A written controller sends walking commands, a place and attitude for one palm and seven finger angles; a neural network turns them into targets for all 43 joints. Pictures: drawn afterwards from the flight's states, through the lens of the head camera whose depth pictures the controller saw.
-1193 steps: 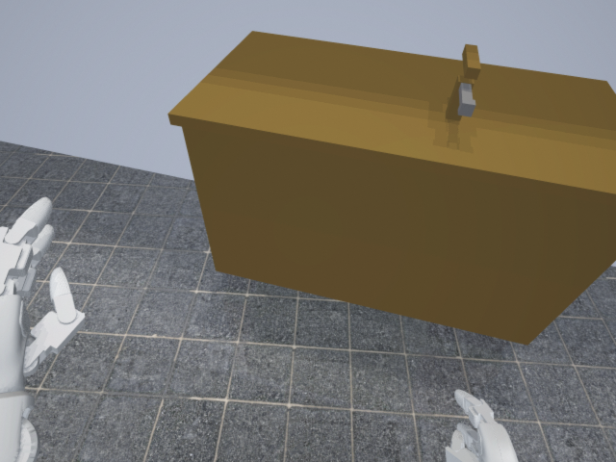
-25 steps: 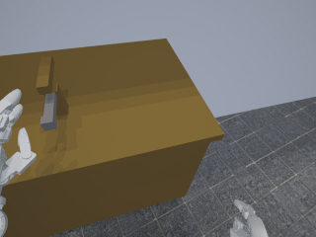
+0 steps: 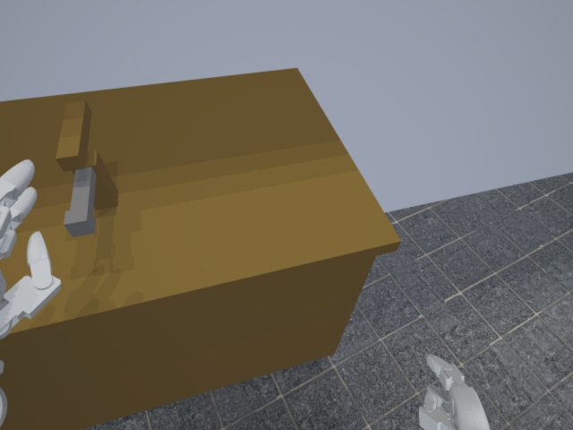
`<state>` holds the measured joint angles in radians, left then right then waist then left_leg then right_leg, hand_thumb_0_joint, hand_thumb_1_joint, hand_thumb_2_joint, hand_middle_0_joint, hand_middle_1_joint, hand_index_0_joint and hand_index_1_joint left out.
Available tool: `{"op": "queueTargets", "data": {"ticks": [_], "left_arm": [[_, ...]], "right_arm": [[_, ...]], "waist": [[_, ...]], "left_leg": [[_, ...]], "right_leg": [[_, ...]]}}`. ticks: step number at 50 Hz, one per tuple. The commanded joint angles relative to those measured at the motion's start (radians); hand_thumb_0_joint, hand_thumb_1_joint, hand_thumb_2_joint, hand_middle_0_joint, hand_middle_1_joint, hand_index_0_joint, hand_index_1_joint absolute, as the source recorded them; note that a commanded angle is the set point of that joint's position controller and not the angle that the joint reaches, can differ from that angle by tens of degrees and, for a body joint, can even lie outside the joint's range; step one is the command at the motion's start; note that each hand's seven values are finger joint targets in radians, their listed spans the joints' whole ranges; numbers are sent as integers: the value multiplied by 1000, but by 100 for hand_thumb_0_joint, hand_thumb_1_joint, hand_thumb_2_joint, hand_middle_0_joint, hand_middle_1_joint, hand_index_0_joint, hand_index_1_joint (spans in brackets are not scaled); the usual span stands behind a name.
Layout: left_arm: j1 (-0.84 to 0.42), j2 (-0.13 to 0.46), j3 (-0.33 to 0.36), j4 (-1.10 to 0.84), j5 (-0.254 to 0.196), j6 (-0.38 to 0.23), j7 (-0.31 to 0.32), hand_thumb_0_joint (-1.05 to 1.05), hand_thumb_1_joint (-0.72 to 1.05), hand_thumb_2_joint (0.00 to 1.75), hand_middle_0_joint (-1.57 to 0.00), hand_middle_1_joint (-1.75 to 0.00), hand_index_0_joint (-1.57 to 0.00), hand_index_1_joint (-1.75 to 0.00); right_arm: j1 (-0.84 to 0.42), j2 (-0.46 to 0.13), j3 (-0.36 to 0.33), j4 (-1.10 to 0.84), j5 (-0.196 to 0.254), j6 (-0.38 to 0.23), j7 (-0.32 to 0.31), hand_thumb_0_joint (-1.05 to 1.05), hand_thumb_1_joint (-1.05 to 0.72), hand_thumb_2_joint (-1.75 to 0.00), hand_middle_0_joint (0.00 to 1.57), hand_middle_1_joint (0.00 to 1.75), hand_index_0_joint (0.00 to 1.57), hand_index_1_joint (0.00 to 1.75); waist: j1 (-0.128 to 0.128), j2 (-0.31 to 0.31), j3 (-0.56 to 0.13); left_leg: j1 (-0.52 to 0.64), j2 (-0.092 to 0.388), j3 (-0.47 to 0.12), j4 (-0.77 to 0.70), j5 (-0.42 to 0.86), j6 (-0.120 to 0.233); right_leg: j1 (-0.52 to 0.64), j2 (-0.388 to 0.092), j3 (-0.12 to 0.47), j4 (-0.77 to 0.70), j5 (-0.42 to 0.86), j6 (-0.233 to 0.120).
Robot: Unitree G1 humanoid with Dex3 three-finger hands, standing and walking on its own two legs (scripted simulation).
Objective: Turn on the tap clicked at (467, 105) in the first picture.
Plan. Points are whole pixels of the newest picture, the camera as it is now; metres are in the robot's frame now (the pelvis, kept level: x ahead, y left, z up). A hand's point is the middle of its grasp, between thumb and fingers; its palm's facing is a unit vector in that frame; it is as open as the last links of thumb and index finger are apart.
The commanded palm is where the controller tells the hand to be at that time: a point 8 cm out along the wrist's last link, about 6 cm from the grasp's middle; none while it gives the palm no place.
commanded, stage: shuffle to correct the standing spot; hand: left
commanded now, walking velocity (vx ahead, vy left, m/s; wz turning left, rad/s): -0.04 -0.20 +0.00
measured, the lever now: (80, 222) +0.35 +0.31 +0.09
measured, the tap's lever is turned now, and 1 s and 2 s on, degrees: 0 0 0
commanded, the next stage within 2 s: come to a stop and stand still in 1.14 s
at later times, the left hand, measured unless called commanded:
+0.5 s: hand (53, 288) +0.22 +0.24 +0.17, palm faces +0.33 -0.85 -0.41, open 7.5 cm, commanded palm +0.16 +0.28 +0.18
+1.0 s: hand (64, 286) +0.22 +0.24 +0.17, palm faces +0.33 -0.86 -0.40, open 7.5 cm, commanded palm +0.16 +0.28 +0.18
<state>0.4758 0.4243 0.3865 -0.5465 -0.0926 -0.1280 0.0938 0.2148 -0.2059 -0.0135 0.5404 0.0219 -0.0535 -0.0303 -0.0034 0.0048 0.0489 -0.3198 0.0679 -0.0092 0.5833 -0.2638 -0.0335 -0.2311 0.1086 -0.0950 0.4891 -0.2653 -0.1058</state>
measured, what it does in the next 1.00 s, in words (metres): stands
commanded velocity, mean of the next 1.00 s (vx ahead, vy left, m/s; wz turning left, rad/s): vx -0.03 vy -0.20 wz -0.02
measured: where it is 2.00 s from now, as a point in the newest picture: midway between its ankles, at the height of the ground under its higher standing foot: outside the picture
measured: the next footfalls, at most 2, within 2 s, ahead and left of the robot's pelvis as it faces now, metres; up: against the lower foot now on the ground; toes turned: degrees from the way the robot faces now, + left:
none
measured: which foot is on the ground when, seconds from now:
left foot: down 0.00-1.00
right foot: down 0.00-1.00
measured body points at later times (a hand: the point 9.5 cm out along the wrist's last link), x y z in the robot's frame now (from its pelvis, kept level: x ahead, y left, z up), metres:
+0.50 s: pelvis +0.00 +0.00 +0.00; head +0.02 +0.01 +0.45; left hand +0.19 +0.29 +0.19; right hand +0.17 -0.23 -0.08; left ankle +0.03 +0.14 -0.73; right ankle +0.00 -0.05 -0.73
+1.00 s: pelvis +0.00 +0.00 +0.00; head +0.02 +0.00 +0.45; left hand +0.19 +0.28 +0.19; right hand +0.17 -0.24 -0.08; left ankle +0.03 +0.14 -0.73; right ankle +0.00 -0.05 -0.73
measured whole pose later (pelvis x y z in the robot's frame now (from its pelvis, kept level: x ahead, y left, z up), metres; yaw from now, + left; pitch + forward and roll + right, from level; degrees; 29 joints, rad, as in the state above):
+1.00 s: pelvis +0.00 +0.00 +0.00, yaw +0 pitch +0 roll -1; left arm 0.49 0.41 0.37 -0.55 -0.10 -0.11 0.10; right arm 0.22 -0.21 -0.01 0.55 0.02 -0.04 -0.03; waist -0.01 -0.01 0.05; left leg -0.31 0.06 0.00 0.59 -0.27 -0.04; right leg -0.24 0.10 -0.09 0.54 -0.29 -0.11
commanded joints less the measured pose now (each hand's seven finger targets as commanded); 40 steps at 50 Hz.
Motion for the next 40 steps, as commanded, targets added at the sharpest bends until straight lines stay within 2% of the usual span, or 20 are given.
{"op": "queueTargets", "data": {"ticks": [1, 3, 6, 7, 9, 10, 14, 17, 18, 22, 23, 26, 27, 28, 30, 31, 32, 35, 38, 40], "left_arm": [[-34, 160, 112, -175, -15, -50, 20, 0, 90, 90, -20, -30, -20, -30], [-42, 153, 100, -197, -16, -52, 22, 0, 90, 90, -20, -30, -20, -30], [-49, 173, 114, -214, -11, -53, 26, 0, 90, 90, -20, -30, -20, -30], [-58, 178, 114, -227, -11, -52, 25, 0, 90, 90, -20, -30, -20, -30], [-62, 172, 113, -222, -5, -55, 25, 0, 90, 90, -20, -30, -20, -30], [-59, 167, 109, -215, -3, -55, 24, 0, 90, 90, -20, -30, -20, -30], [-30, 170, 121, -203, -4, -52, 21, 0, 90, 90, -20, -30, -20, -30], [-21, 166, 116, -198, -11, -47, 19, 0, 90, 90, -20, -30, -20, -30], [-25, 149, 100, -193, -12, -48, 18, 0, 90, 90, -20, -30, -20, -30], [-32, 175, 117, -202, -17, -45, 24, 0, 90, 90, -20, -30, -20, -30], [-41, 156, 99, -199, -16, -46, 24, 0, 90, 90, -20, -30, -20, -30], [-53, 167, 109, -204, -13, -47, 27, 0, 90, 90, -20, -30, -20, -30], [-61, 181, 117, -224, -12, -49, 27, 0, 90, 90, -20, -30, -20, -30], [-66, 160, 98, -222, -10, -52, 27, 0, 90, 90, -20, -30, -20, -30], [-52, 167, 110, -216, -6, -52, 29, 0, 90, 90, -20, -30, -20, -30], [-51, 163, 108, -216, -4, -50, 27, 0, 90, 90, -20, -30, -20, -30], [-42, 173, 115, -222, -5, -50, 26, 0, 90, 90, -20, -30, -20, -30], [-30, 158, 102, -210, -4, -50, 20, 0, 90, 90, -20, -30, -20, -30], [-24, 149, 95, -185, -9, -43, 16, 0, 90, 90, -20, -30, -20, -30], [-32, 156, 103, -173, -13, -38, 18, 0, 90, 90, -20, -30, -20, -30]], "right_arm": [[-52, -117, -52, -142, 3, -56, -5, 0, -90, -90, 20, 30, 20, 30], [-61, -115, -45, -137, 1, -58, -6, 0, -90, -90, 20, 30, 20, 30], [-71, -115, -45, -143, -1, -57, -9, 0, -90, -90, 20, 30, 20, 30], [-84, -117, -42, -145, 2, -58, -11, 0, -90, -90, 20, 30, 20, 30], [-79, -119, -41, -145, -4, -55, -12, 0, -90, -90, 20, 30, 20, 30], [-76, -119, -40, -144, -5, -54, -10, 0, -90, -90, 20, 30, 20, 30], [-63, -120, -46, -149, -3, -55, -7, 0, -90, -90, 20, 30, 20, 30], [-61, -117, -45, -147, 3, -57, -5, 0, -90, -90, 20, 30, 20, 30], [-56, -119, -43, -142, -1, -55, -5, 0, -90, -90, 20, 30, 20, 30], [-68, -114, -40, -144, 2, -56, -8, 0, -90, -90, 20, 30, 20, 30], [-63, -115, -37, -139, -1, -54, -8, 0, -90, -90, 20, 30, 20, 30], [-68, -117, -39, -144, -1, -55, -10, 0, -90, -90, 20, 30, 20, 30], [-80, -115, -36, -144, 1, -57, -12, 0, -90, -90, 20, 30, 20, 30], [-73, -117, -33, -140, -4, -55, -12, 0, -90, -90, 20, 30, 20, 30], [-69, -120, -38, -143, -6, -55, -11, 0, -90, -90, 20, 30, 20, 30], [-64, -123, -42, -145, -4, -55, -9, 0, -90, -90, 20, 30, 20, 30], [-75, -119, -37, -147, -1, -57, -9, 0, -90, -90, 20, 30, 20, 30], [-60, -125, -44, -150, -3, -51, -5, 0, -90, -90, 20, 30, 20, 30], [-59, -122, -42, -148, 0, -46, -4, 0, -90, -90, 20, 30, 20, 30], [-56, -119, -45, -147, 0, -44, -3, 0, -90, -90, 20, 30, 20, 30]], "waist": [[-2, -9, -150], [-3, 0, -161], [2, 30, -145], [1, 59, -131], [4, 103, -133], [5, 103, -132], [8, 81, -164], [2, 45, -171], [-3, 44, -166], [-4, 28, -139], [-7, 33, -136], [-4, 45, -122], [-3, 76, -126], [-5, 88, -125], [1, 108, -144], [3, 99, -155], [3, 118, -165], [6, 106, -179], [0, 54, -168], [-2, 3, -153]], "left_leg": [[76, 40, -29, 13, 33, 66], [109, 40, -24, 2, 82, 69], [112, 71, -61, -38, 92, 81], [121, 79, -80, -64, 111, 84], [93, 116, -123, -104, 116, 99], [73, 124, -132, -111, 118, 101], [79, 115, -113, -85, 159, 92], [87, 79, -75, -41, 130, 76], [81, 73, -72, -37, 113, 74], [85, 58, -61, -26, 48, 70], [78, 60, -66, -34, 35, 72], [67, 73, -88, -58, 7, 80], [81, 78, -96, -78, 29, 82], [75, 87, -113, -97, 39, 86], [67, 112, -134, -107, 101, 95], [69, 115, -138, -104, 133, 94], [90, 116, -137, -110, 184, 93], [96, 129, -121, -76, 253, 88], [86, 104, -84, -39, 178, 78], [60, 68, -47, 14, 91, 68]], "right_leg": [[-20, -238, 220, -138, 178, 42], [-26, -243, 210, -122, 213, 31], [-39, -217, 189, -104, 184, 55], [-51, -202, 177, -93, 173, 56], [-24, -170, 151, -77, 151, 81], [-4, -160, 144, -80, 148, 90], [35, -166, 142, -93, 190, 82], [19, -197, 168, -105, 212, 52], [8, -201, 169, -106, 200, 42], [-43, -222, 194, -118, 153, 26], [-45, -216, 185, -116, 130, 26], [-50, -203, 181, -113, 97, 37], [-51, -197, 170, -104, 106, 39], [-40, -182, 154, -95, 104, 45], [-1, -164, 137, -83, 140, 69], [18, -162, 139, -80, 163, 72], [24, -159, 129, -73, 186, 72], [38, -157, 127, -75, 228, 74], [15, -178, 154, -92, 225, 54], [-4, -213, 197, -117, 218, 41]]}}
